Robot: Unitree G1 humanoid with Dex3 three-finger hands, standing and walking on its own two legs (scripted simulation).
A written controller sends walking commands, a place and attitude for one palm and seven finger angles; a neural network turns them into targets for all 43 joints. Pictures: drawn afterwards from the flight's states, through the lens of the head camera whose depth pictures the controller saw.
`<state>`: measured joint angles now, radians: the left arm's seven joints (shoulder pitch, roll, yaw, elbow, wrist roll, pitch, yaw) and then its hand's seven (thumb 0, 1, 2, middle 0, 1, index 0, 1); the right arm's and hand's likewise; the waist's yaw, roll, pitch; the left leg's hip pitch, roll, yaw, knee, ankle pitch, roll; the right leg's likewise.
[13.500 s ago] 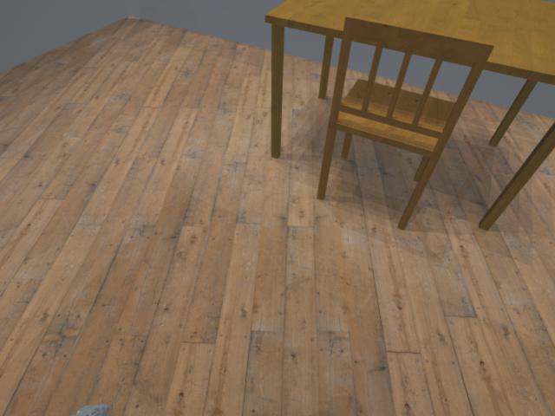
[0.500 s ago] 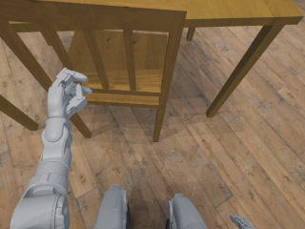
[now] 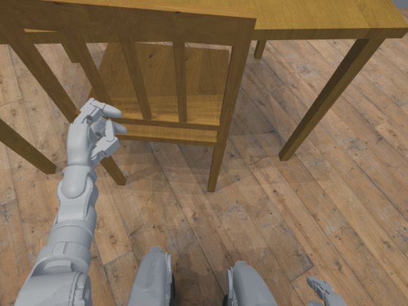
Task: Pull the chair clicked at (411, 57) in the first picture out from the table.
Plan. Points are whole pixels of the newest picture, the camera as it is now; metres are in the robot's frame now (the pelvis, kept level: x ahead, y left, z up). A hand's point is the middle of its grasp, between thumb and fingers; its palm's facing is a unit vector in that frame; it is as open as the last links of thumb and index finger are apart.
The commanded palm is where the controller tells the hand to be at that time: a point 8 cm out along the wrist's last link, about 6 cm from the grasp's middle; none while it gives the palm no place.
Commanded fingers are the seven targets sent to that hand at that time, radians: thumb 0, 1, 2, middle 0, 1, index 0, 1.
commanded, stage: open the thumb and straighten the fingers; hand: left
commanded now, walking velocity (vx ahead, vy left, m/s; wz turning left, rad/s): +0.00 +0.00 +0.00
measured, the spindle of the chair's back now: (138, 83) +0.57 +0.15 +0.03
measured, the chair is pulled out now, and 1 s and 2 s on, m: -0.07 -0.07 -0.07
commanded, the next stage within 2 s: draw the fingers out of the gap in 0.68 s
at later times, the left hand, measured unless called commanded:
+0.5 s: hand (117, 138) +0.43 +0.17 +0.02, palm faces +0.05 -1.00 -0.07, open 15.2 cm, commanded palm +0.40 +0.22 +0.03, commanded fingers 0.00 -0.55 0.20 -0.03 -0.07 -0.03 -0.07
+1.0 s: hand (112, 152) +0.39 +0.18 +0.03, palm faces +0.04 -1.00 -0.06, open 17.5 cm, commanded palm +0.36 +0.22 +0.04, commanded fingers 0.00 -0.55 0.20 0.00 0.00 0.00 0.00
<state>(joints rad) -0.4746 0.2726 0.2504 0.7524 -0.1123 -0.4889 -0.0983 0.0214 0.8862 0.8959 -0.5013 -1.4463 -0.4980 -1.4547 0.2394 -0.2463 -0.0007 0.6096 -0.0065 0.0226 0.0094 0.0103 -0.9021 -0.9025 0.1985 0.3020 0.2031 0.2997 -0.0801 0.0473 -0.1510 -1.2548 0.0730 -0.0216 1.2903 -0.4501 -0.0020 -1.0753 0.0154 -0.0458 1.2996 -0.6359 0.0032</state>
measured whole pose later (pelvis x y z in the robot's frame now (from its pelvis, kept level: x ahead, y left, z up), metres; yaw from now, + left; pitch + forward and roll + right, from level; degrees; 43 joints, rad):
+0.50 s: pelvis +0.00 +0.00 +0.00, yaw +0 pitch +24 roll -3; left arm -0.49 0.27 0.25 0.75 -0.10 -0.47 -0.08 0.00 -0.50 0.23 -0.26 -0.74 -0.25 -0.75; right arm 0.25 -0.25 0.00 0.62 -0.01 0.02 0.01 0.01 -0.90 -0.90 0.20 0.30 0.20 0.30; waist -0.09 0.05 -0.15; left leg -1.26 0.07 -0.02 1.29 -0.45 0.00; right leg -1.08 0.01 -0.04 1.29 -0.63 0.01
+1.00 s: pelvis +0.01 +0.00 +0.01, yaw +0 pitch +23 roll -3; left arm -0.30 0.25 0.22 0.58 -0.14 -0.47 -0.11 -0.01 -0.55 0.20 0.00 -0.01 0.00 -0.01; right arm 0.25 -0.24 -0.01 0.59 0.00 0.03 0.02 0.01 -0.90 -0.90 0.20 0.30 0.20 0.30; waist -0.07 0.04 -0.15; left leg -1.19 0.07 -0.01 1.25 -0.45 0.00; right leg -1.02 0.02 -0.03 1.25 -0.62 0.01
